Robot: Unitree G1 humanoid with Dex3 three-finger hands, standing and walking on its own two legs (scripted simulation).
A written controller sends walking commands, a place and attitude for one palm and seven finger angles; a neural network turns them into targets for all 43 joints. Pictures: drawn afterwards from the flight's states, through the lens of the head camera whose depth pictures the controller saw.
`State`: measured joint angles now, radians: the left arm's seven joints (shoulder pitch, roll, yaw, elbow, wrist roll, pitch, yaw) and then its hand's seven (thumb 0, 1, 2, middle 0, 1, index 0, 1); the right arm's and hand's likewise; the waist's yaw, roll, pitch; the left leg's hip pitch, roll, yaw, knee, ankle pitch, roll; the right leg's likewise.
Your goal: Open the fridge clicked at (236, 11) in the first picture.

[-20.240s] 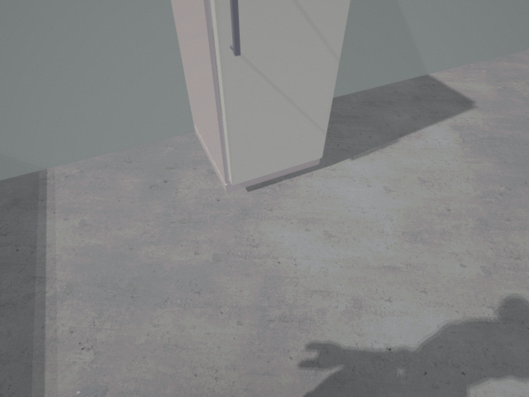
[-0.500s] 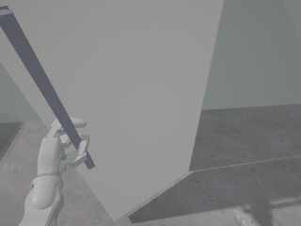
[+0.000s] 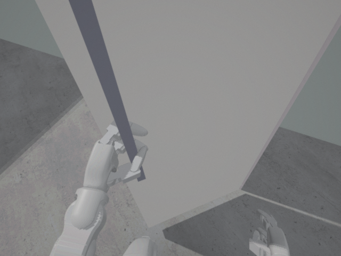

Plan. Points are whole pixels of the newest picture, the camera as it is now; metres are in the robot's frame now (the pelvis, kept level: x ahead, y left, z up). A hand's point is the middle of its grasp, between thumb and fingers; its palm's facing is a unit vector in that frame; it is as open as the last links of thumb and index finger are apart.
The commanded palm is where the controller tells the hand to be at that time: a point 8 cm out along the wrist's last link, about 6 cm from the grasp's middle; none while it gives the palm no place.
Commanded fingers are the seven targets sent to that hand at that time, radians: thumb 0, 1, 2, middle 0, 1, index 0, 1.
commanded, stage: walk backward, drawing the door open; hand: left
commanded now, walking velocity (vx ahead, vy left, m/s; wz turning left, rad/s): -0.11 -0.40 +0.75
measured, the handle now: (120, 116) +0.32 +0.10 +0.21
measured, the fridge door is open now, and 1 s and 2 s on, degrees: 48 71 68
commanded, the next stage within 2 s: stop walking and hold the door back in 0.76 s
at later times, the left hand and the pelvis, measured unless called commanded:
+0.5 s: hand (171, 197) +0.20 +0.01 +0.13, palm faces +0.44 -0.87 -0.21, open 6.3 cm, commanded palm +0.15 +0.04 +0.13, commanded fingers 0.00 0.90 0.90 -0.45 -1.40 -0.45 -1.40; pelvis -0.01 -0.22 +0.00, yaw +25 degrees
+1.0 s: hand (226, 237) +0.14 -0.07 +0.13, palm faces +0.84 -0.43 -0.32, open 6.2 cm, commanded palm +0.10 -0.04 +0.13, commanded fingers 0.00 0.90 0.90 -0.45 -1.40 -0.45 -1.40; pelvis +0.08 -0.43 +0.01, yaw +47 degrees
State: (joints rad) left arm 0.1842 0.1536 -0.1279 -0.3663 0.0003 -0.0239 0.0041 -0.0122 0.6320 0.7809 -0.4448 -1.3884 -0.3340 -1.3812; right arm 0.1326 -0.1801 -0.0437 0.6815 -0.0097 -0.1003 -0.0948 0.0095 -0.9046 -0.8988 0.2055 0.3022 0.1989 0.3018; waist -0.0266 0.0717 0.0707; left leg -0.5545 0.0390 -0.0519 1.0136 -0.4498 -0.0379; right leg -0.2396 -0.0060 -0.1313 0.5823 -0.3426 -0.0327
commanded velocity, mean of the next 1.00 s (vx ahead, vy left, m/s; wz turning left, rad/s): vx -0.09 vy -0.24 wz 0.61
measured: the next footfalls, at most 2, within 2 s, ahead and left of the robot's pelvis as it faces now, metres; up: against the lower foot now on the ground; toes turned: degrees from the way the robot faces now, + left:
left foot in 0.12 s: +0.02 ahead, +0.08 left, +0.00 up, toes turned +14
right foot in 0.38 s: +0.11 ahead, -0.32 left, +0.00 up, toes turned +18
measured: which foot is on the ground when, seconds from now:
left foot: up 0.00-0.10, down 0.12-0.38, up 0.40-0.56, down 0.58-0.82, up 0.84-1.00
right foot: down 0.00-0.10, up 0.12-0.36, down 0.38-0.56, up 0.58-0.78, down 0.80-1.00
